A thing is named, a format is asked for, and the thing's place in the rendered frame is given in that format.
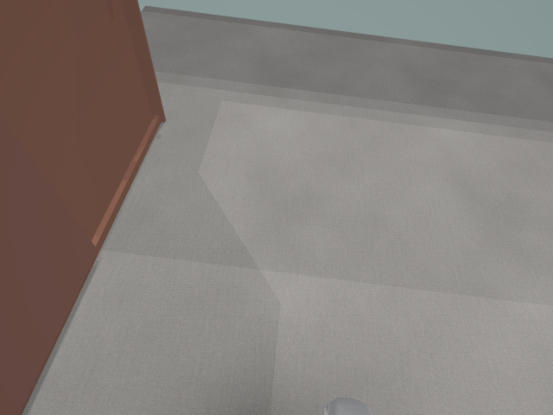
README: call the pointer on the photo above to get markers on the wardrobe door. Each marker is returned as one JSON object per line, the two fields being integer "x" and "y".
{"x": 73, "y": 91}
{"x": 44, "y": 258}

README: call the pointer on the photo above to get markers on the robot right thigh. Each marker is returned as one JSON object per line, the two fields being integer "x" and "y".
{"x": 345, "y": 406}

